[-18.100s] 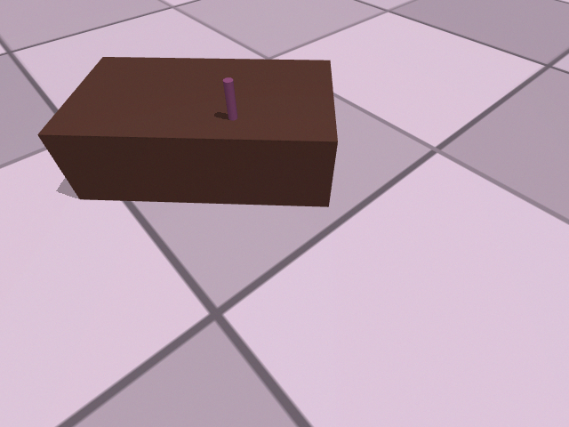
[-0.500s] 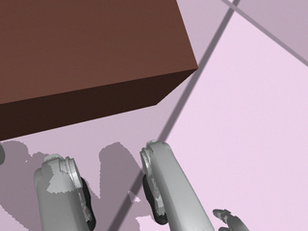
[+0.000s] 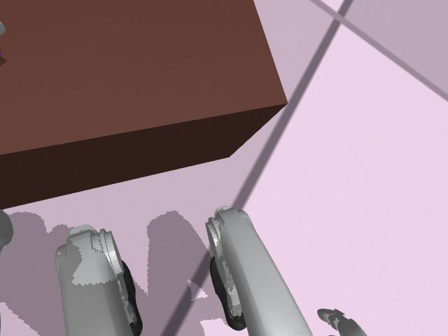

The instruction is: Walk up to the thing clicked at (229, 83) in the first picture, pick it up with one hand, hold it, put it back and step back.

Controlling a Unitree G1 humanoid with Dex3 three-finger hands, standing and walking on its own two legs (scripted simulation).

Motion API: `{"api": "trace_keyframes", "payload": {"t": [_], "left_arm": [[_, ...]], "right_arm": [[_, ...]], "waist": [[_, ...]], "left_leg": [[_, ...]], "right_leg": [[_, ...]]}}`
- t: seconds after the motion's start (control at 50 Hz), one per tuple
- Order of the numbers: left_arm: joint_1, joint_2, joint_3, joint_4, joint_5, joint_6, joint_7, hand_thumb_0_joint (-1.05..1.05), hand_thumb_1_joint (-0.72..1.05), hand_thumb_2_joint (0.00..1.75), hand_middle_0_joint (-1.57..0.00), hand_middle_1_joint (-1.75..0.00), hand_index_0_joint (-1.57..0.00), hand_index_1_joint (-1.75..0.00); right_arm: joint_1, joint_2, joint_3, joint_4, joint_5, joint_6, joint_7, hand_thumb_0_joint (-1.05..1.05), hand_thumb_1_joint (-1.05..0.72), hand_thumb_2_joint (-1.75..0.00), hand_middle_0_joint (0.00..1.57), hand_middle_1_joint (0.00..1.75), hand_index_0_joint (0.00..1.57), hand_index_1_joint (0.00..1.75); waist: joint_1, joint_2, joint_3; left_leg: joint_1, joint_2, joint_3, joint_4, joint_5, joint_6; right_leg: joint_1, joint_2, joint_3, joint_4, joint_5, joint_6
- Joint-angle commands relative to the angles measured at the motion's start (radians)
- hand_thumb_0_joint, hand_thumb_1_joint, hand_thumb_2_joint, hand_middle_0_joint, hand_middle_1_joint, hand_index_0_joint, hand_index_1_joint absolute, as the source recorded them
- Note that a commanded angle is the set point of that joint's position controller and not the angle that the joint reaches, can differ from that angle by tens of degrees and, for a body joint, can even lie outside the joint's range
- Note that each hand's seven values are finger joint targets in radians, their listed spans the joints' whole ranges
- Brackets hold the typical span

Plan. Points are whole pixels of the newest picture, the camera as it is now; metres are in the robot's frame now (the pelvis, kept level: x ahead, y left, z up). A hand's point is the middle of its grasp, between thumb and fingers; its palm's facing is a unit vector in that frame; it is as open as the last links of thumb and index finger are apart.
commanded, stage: settle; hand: left
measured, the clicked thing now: out of the picture +0.56 +0.29 +0.04
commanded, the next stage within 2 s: lift in 1.22 s
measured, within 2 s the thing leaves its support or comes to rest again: leaves its support in 0.38 s
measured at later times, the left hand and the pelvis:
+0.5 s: hand out of the picture +0.57 +0.29 +0.09, palm faces +0.28 -0.96 -0.06, open 5.6 cm; pelvis +0.01 +0.00 +0.05, yaw +2 degrees
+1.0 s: hand out of the picture +0.57 +0.30 +0.13, palm faces +0.28 -0.96 -0.04, open 5.6 cm; pelvis +0.02 +0.01 +0.10, yaw +3 degrees
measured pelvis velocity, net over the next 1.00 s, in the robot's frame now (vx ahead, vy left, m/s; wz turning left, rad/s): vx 0.02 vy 0.01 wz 0.06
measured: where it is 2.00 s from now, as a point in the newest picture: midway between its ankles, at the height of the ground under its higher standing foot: (181, 308)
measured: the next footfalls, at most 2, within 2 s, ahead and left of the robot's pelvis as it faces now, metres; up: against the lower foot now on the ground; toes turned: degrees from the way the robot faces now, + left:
none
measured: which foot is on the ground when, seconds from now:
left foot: down 0.00-1.00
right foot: down 0.00-1.00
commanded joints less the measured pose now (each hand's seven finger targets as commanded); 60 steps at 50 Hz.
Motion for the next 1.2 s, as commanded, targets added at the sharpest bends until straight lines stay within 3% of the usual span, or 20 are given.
{"api": "trace_keyframes", "payload": {"t": [0.0,0.06,0.12,0.22,0.24,0.3,0.36,0.38,0.46,0.5,0.6,0.64,0.7,0.76,0.82,0.9,0.94,1.02,1.06,1.18], "left_arm": [[-0.412,0.244,0.001,-0.251,-0.022,-0.076,-0.003,0.0,-0.08,0.96,-0.99,-1.08,-1.0,-1.08],[-0.448,0.278,0.0,-0.293,-0.013,-0.078,-0.004,0.0,0.04,1.03,-1.07,-1.15,-1.08,-1.15],[-0.457,0.242,-0.02,-0.308,-0.03,-0.07,-0.007,0.0,0.12,1.07,-1.1,-1.18,-1.11,-1.18],[-0.4,0.233,-0.008,-0.262,-0.03,-0.041,0.0,0.0,0.28,1.19,-1.21,-1.3,-1.22,-1.3],[-0.448,0.265,-0.002,-0.332,-0.029,-0.043,0.004,0.0,0.31,1.2,-1.22,-1.3,-1.23,-1.3],[-0.455,0.214,-0.022,-0.344,-0.043,-0.033,0.013,0.0,0.44,1.33,-1.29,-1.4,-1.3,-1.41],[-0.38,0.179,-0.024,-0.248,-0.047,-0.024,0.016,0.0,0.44,1.28,-1.26,-1.36,-1.28,-1.36],[-0.405,0.202,-0.019,-0.31,-0.049,-0.035,0.017,0.0,0.49,1.33,-1.28,-1.39,-1.29,-1.4],[-0.386,0.177,-0.039,-0.271,-0.047,-0.045,0.005,0.0,0.42,1.31,-1.3,-1.41,-1.31,-1.41],[-0.382,0.199,-0.013,-0.293,-0.063,-0.052,-0.004,0.0,0.41,1.32,-1.31,-1.42,-1.32,-1.42],[-0.4,0.194,-0.014,-0.3,-0.062,-0.06,-0.004,0.0,0.43,1.35,-1.33,-1.44,-1.34,-1.44],[-0.388,0.154,-0.037,-0.275,-0.06,-0.062,-0.001,0.0,0.44,1.37,-1.35,-1.47,-1.36,-1.47],[-0.411,0.187,-0.016,-0.314,-0.062,-0.076,0.007,0.0,0.44,1.36,-1.35,-1.45,-1.36,-1.45],[-0.375,0.114,-0.053,-0.252,-0.066,-0.077,0.003,0.0,0.44,1.36,-1.34,-1.45,-1.35,-1.45],[-0.37,0.172,-0.022,-0.272,-0.052,-0.083,0.011,0.0,0.5,1.36,-1.35,-1.45,-1.36,-1.45],[-0.37,0.117,-0.045,-0.248,-0.057,-0.09,0.013,0.0,0.48,1.37,-1.35,-1.46,-1.37,-1.46],[-0.374,0.16,-0.023,-0.272,-0.054,-0.093,0.016,0.0,0.48,1.37,-1.36,-1.47,-1.38,-1.46],[-0.349,0.085,-0.068,-0.212,-0.056,-0.094,0.011,0.0,0.49,1.37,-1.35,-1.46,-1.36,-1.46],[-0.377,0.128,-0.039,-0.274,-0.056,-0.105,0.014,0.0,0.51,1.38,-1.36,-1.47,-1.38,-1.47],[-0.362,0.109,-0.047,-0.243,-0.053,-0.115,0.015,0.0,0.56,1.4,-1.37,-1.48,-1.39,-1.48]], "right_arm": [[0.214,-0.227,-0.083,-0.007,0.003,-0.006,-0.019,0.0,-0.9,-0.9,0.2,0.3,0.2,0.3],[0.22,-0.225,-0.085,-0.003,0.003,-0.008,-0.02,0.0,-0.9,-0.9,0.2,0.3,0.2,0.3],[0.227,-0.216,-0.087,0.002,0.008,-0.009,-0.024,0.0,-0.89,-0.9,0.2,0.3,0.2,0.3],[0.224,-0.22,-0.101,0.005,0.018,-0.01,-0.031,0.0,-0.88,-0.89,0.2,0.3,0.2,0.3],[0.223,-0.218,-0.103,0.003,0.022,-0.01,-0.034,0.0,-0.87,-0.89,0.2,0.3,0.2,0.3],[0.232,-0.209,-0.108,0.009,0.03,-0.011,-0.037,0.0,-0.87,-0.89,0.2,0.3,0.2,0.3],[0.219,-0.207,-0.111,0.013,0.036,-0.02,-0.041,0.0,-0.87,-0.89,0.2,0.3,0.2,0.3],[0.22,-0.203,-0.114,0.017,0.038,-0.023,-0.042,0.0,-0.87,-0.89,0.2,0.3,0.2,0.3],[0.223,-0.198,-0.122,0.037,0.041,-0.03,-0.044,0.0,-0.87,-0.89,0.2,0.3,0.2,0.3],[0.228,-0.199,-0.124,0.04,0.045,-0.036,-0.044,0.0,-0.87,-0.89,0.2,0.3,0.2,0.3],[0.227,-0.199,-0.129,0.027,0.046,-0.043,-0.046,0.0,-0.86,-0.89,0.2,0.3,0.2,0.3],[0.223,-0.196,-0.129,0.03,0.044,-0.044,-0.045,0.0,-0.87,-0.89,0.2,0.3,0.2,0.3],[0.227,-0.19,-0.13,0.033,0.044,-0.048,-0.047,0.0,-0.87,-0.89,0.2,0.3,0.2,0.3],[0.227,-0.19,-0.133,0.035,0.044,-0.053,-0.044,0.0,-0.87,-0.89,0.2,0.3,0.2,0.3],[0.226,-0.192,-0.138,0.032,0.042,-0.051,-0.046,0.0,-0.86,-0.89,0.2,0.3,0.2,0.3],[0.231,-0.188,-0.136,0.034,0.042,-0.052,-0.042,0.0,-0.87,-0.89,0.2,0.3,0.2,0.3],[0.231,-0.193,-0.139,0.038,0.041,-0.054,-0.044,0.0,-0.87,-0.89,0.2,0.3,0.2,0.3],[0.225,-0.186,-0.137,0.034,0.038,-0.058,-0.043,0.0,-0.86,-0.89,0.2,0.3,0.2,0.3],[0.233,-0.188,-0.14,0.036,0.038,-0.06,-0.042,0.0,-0.86,-0.89,0.2,0.3,0.2,0.3],[0.227,-0.189,-0.141,0.035,0.036,-0.06,-0.04,0.0,-0.86,-0.89,0.2,0.3,0.2,0.3]], "waist": [[0.006,0.317,-0.708],[0.006,0.327,-0.755],[0.007,0.323,-0.784],[0.03,0.335,-0.78],[0.037,0.352,-0.795],[0.027,0.328,-0.789],[0.016,0.267,-0.708],[0.026,0.271,-0.711],[0.025,0.256,-0.727],[0.035,0.241,-0.742],[0.047,0.266,-0.788],[0.036,0.27,-0.777],[0.046,0.26,-0.784],[0.035,0.254,-0.757],[0.052,0.269,-0.772],[0.038,0.262,-0.756],[0.05,0.259,-0.761],[0.03,0.251,-0.736],[0.044,0.258,-0.763],[0.046,0.267,-0.753]], "left_leg": [[0.716,-0.009,0.04,-0.177,0.177,0.057],[0.729,-0.01,0.052,-0.175,0.198,0.06],[0.752,-0.012,0.062,-0.182,0.215,0.063],[0.814,-0.011,0.045,-0.247,0.17,0.054],[0.827,-0.012,0.047,-0.255,0.172,0.054],[0.847,-0.015,0.048,-0.275,0.209,0.058],[0.817,-0.014,0.048,-0.29,0.197,0.066],[0.81,-0.016,0.053,-0.299,0.186,0.065],[0.842,-0.019,0.06,-0.327,0.194,0.071],[0.841,-0.022,0.065,-0.33,0.229,0.076],[0.933,-0.02,0.061,-0.361,0.274,0.071],[0.949,-0.021,0.059,-0.374,0.283,0.071],[0.944,-0.025,0.071,-0.384,0.285,0.075],[0.974,-0.023,0.065,-0.401,0.297,0.074],[1.008,-0.022,0.064,-0.423,0.304,0.072],[1.051,-0.022,0.05,-0.451,0.322,0.07],[1.049,-0.023,0.054,-0.46,0.318,0.071],[1.069,-0.024,0.057,-0.47,0.336,0.074],[1.08,-0.026,0.056,-0.474,0.358,0.073],[1.131,-0.024,0.042,-0.511,0.346,0.066]], "right_leg": [[0.182,-0.002,-0.061,-0.269,0.316,-0.064],[0.232,-0.002,-0.053,-0.282,0.341,-0.06],[0.268,-0.001,-0.042,-0.309,0.358,-0.056],[0.242,-0.01,-0.045,-0.328,0.304,-0.065],[0.243,-0.009,-0.041,-0.339,0.306,-0.068],[0.27,-0.012,-0.037,-0.365,0.341,-0.065],[0.262,-0.014,-0.034,-0.393,0.333,-0.059],[0.279,-0.014,-0.03,-0.401,0.325,-0.06],[0.327,-0.018,-0.02,-0.438,0.339,-0.058],[0.367,-0.019,-0.016,-0.449,0.371,-0.054],[0.376,-0.023,-0.011,-0.467,0.397,-0.059],[0.38,-0.026,-0.012,-0.481,0.405,-0.058],[0.424,-0.026,0.0,-0.51,0.417,-0.054],[0.409,-0.027,-0.005,-0.515,0.42,-0.057],[0.431,-0.029,-0.001,-0.534,0.421,-0.057],[0.422,-0.031,-0.009,-0.544,0.427,-0.061],[0.452,-0.031,-0.005,-0.558,0.431,-0.059],[0.449,-0.035,-0.001,-0.577,0.447,-0.058],[0.478,-0.035,-0.003,-0.579,0.466,-0.058],[0.462,-0.04,-0.006,-0.595,0.441,-0.062]]}}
